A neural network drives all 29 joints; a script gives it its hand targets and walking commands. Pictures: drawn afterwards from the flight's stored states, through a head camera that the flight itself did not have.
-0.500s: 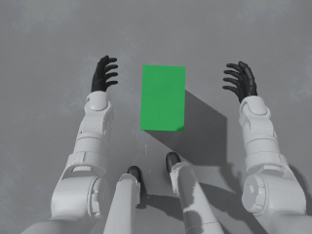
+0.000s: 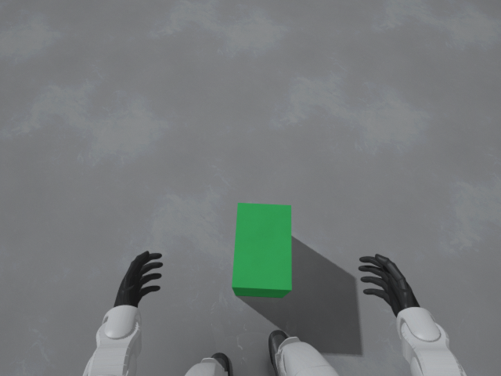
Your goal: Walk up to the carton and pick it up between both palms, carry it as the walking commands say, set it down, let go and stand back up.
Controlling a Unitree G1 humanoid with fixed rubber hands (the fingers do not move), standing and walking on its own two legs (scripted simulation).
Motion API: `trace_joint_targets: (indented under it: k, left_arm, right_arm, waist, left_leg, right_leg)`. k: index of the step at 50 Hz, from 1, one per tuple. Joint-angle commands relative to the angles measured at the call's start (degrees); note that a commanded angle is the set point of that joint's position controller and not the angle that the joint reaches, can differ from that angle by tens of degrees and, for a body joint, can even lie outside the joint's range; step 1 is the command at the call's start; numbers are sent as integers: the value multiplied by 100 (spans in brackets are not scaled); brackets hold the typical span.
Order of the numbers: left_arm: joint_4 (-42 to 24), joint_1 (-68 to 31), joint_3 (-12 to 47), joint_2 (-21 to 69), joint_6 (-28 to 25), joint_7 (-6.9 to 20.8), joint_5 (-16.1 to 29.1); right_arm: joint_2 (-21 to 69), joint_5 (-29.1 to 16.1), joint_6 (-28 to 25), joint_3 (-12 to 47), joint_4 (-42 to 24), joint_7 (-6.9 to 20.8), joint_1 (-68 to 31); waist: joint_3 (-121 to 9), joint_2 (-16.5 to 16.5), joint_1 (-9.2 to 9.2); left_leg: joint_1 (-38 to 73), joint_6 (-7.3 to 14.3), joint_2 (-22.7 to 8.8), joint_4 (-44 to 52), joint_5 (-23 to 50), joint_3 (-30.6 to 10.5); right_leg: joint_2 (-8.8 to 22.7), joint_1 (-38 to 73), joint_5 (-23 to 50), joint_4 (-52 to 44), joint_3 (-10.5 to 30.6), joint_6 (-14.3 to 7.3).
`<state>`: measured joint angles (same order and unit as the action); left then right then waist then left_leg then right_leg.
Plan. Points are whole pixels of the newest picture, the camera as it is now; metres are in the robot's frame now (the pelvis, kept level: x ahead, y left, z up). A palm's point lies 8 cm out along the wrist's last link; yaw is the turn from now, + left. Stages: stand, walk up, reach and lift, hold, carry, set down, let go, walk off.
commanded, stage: let go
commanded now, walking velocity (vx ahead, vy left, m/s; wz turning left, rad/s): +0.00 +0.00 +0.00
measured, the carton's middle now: (261, 253) +0.42 -0.05 -0.62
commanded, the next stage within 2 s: stand in 0.60 s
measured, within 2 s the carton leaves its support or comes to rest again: neither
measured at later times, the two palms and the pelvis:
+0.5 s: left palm (70, 351) +0.18 +0.27 -0.05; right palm (386, 313) +0.19 -0.20 -0.05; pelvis +0.02 +0.03 +0.01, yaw +0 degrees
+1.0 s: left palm out of the picture +0.13 +0.31 -0.07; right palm (424, 321) +0.17 -0.27 -0.08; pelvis +0.03 +0.01 +0.01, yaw +2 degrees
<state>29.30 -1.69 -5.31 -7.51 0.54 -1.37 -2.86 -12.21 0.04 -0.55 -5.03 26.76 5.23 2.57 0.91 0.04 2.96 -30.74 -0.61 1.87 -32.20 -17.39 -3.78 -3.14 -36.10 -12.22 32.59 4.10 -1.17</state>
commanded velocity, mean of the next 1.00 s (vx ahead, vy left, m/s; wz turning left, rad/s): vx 0.00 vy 0.00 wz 0.00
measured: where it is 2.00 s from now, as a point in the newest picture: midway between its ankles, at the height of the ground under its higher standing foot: outside the picture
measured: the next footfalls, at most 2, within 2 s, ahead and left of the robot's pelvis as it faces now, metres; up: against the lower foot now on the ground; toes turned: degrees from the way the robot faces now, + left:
none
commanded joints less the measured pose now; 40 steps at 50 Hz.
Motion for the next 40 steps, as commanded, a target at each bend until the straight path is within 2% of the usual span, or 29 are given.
trace_joint_targets:
  k: [1, 6, 12, 17, 21, 25, 30, 31, 34, 40]
  left_arm:
    - [-534, 469, -65, -637, -169, 139, 101]
    - [-652, 984, 20, -772, -97, 307, 146]
    - [-817, 1224, 153, -850, 177, 422, 301]
    - [-941, 1240, 235, -883, 389, 438, 352]
    - [-985, 1261, 232, -893, 463, 416, 351]
    - [-966, 1210, 209, -935, 385, 324, 393]
    - [-793, 1308, 328, -918, 352, 229, 509]
    - [28, 1305, 51, -1592, 274, 41, 103]
    - [366, 1281, 65, -1636, 153, -46, 4]
    - [838, 1112, 84, -1713, -10, -8, 35]
  right_arm:
    - [-505, 3, -85, 6, -740, -108, 421]
    - [-513, 24, 54, 117, -781, -142, 912]
    - [-606, -17, 331, 120, -766, -92, 998]
    - [-633, 21, 542, 44, -730, -69, 888]
    - [-643, 48, 640, -39, -692, -106, 918]
    - [-774, 4, 801, 10, -674, -219, 896]
    - [-807, 46, 1075, 214, -699, -418, 1017]
    - [-1279, 162, 710, 36, -141, -606, 555]
    - [-1181, 236, 313, 44, 107, -658, 557]
    - [-1341, 211, 129, 80, 589, -647, 616]
  waist:
    - [-1875, 313, -78]
    - [-1022, 22, -127]
    - [-253, -250, -212]
    - [112, -272, -250]
    - [109, -229, -211]
    - [-5, -259, -242]
    - [-135, -260, -290]
    - [-169, -445, -449]
    - [-266, -205, -372]
    - [-445, -30, -320]
  left_leg:
    - [471, 104, 44, 739, 824, 327]
    - [1213, 71, -17, 1084, 1189, 324]
    - [1566, -30, -163, 1331, 1134, 247]
    - [1657, -104, -227, 1404, 1153, 157]
    - [1895, -152, -216, 1312, 1688, 112]
    - [2118, -171, -232, 1159, 2258, 111]
    - [2176, -137, -232, 784, 2493, 169]
    - [1436, -199, -341, 753, 1559, -7]
    - [1824, -83, -373, 846, 854, -186]
    - [2009, 56, -456, 738, 1299, -311]
  right_leg:
    - [281, 3337, 2372, -361, -32, 322]
    - [176, 3472, 1970, -770, -202, 298]
    - [111, 3562, 1196, -940, -359, 191]
    - [43, 3712, 1053, -882, -422, 148]
    - [-20, 3698, 1102, -866, -396, 154]
    - [-113, 3594, 1166, -796, -320, 166]
    - [-200, 3219, 1226, -553, -231, 186]
    - [412, 2950, 1143, -529, -251, 229]
    - [484, 2505, 636, -633, -73, 175]
    - [564, 2490, 941, -672, 26, 109]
